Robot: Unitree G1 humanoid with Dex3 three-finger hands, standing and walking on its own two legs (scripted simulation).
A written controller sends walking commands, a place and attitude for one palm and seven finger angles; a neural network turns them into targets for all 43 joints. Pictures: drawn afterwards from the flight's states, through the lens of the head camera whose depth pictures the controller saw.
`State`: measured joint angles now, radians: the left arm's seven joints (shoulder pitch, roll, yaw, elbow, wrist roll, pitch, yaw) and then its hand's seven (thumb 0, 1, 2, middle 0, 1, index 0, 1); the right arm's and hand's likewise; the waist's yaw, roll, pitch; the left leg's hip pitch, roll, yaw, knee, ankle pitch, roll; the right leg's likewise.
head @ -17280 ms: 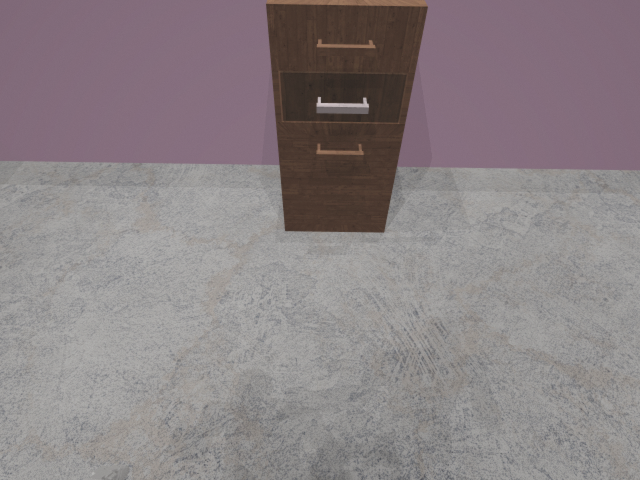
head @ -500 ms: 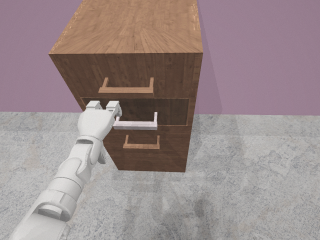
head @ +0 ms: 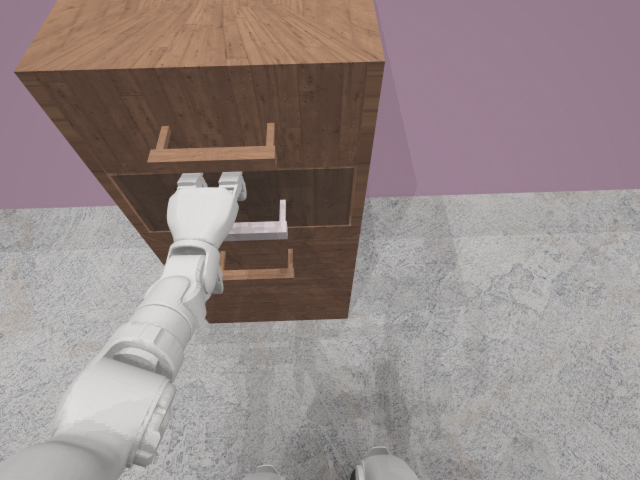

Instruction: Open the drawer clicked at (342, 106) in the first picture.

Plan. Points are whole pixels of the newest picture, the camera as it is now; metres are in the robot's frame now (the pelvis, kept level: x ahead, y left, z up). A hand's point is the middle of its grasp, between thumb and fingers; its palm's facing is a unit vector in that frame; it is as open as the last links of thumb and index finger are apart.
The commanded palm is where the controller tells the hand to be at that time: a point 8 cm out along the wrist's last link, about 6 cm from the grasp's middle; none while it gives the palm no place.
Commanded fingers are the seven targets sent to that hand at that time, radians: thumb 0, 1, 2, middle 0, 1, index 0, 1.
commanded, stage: move the hooked fingers above the handle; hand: left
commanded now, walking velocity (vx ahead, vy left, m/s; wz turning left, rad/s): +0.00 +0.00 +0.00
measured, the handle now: (240, 219) +0.53 +0.12 -0.10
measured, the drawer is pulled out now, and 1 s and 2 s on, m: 0.00 0.00 0.00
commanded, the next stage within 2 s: lower the fingers behind the handle in 0.96 s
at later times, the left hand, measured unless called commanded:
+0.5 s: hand (233, 223) +0.49 +0.12 -0.04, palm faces -0.04 -0.01 -1.00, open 13.8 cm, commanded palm +0.47 +0.12 +0.02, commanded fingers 0.00 -0.50 0.30 -0.30 -1.20 -0.30 -1.20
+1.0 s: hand (234, 227) +0.48 +0.12 -0.04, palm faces -0.07 -0.02 -1.00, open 13.8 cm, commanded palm +0.46 +0.12 +0.02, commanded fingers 0.00 -0.50 0.30 -0.30 -1.20 -0.30 -1.20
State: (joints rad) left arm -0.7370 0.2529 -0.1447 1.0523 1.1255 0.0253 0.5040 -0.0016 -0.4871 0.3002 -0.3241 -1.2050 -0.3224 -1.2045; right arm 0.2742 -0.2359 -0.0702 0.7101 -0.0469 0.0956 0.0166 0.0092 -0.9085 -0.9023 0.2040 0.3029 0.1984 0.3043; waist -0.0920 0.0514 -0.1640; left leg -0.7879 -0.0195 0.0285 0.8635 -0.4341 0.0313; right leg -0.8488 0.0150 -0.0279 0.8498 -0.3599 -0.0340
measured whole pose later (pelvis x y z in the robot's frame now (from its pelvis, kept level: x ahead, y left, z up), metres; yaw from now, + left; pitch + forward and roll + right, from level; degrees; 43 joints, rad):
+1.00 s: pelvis +0.00 +0.00 -0.02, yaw +0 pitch +25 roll +0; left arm -0.85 0.24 -0.15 1.13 1.08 0.13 0.49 0.00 -0.49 0.30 -0.32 -1.20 -0.32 -1.20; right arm 0.28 -0.23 -0.05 0.69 -0.05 0.11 0.02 0.01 -0.91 -0.90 0.20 0.30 0.20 0.30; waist -0.13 0.07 -0.18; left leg -0.91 -0.01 0.03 0.97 -0.48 0.03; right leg -0.98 0.02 -0.03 0.94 -0.40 -0.04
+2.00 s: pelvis -0.02 +0.00 -0.06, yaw +0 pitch +29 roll +0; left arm -0.86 0.28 -0.11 1.17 1.12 0.08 0.55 0.00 -0.49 0.30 -0.32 -1.20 -0.32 -1.20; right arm 0.29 -0.23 -0.05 0.72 -0.07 0.06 0.03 0.01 -0.91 -0.90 0.20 0.30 0.20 0.30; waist -0.16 0.07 -0.21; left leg -1.15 -0.01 0.02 1.18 -0.54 0.03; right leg -1.21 0.02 -0.04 1.14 -0.45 -0.04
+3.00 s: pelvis -0.02 -0.01 -0.07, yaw +0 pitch +31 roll +0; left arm -0.89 0.27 -0.11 1.17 1.12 0.10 0.57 0.00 -0.23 0.41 -0.34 -1.23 -0.34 -1.23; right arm 0.27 -0.24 -0.05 0.72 -0.07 0.05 0.04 0.01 -0.91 -0.90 0.20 0.30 0.20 0.30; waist -0.16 0.08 -0.21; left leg -1.23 -0.01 0.01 1.25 -0.56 0.02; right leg -1.29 0.02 -0.05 1.21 -0.47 -0.05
